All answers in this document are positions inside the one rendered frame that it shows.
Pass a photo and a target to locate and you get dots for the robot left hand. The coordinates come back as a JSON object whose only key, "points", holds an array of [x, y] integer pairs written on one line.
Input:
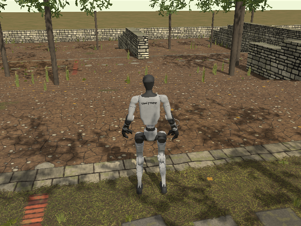
{"points": [[126, 131]]}

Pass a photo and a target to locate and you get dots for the robot right shin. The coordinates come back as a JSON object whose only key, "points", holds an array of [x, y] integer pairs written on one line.
{"points": [[162, 169]]}

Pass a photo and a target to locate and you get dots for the right robot upper arm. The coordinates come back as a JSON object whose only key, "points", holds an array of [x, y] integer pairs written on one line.
{"points": [[166, 105]]}

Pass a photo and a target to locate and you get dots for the left robot upper arm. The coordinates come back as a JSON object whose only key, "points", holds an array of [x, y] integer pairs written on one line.
{"points": [[132, 106]]}

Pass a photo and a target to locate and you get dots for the left robot forearm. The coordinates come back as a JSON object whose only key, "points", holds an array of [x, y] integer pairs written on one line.
{"points": [[126, 124]]}

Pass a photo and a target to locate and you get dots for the right robot forearm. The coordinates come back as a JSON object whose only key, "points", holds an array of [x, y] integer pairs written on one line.
{"points": [[172, 123]]}

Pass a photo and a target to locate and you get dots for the humanoid robot head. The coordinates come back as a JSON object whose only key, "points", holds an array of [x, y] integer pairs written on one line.
{"points": [[148, 81]]}

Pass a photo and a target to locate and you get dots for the robot right hand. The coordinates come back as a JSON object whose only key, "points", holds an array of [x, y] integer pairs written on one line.
{"points": [[174, 132]]}

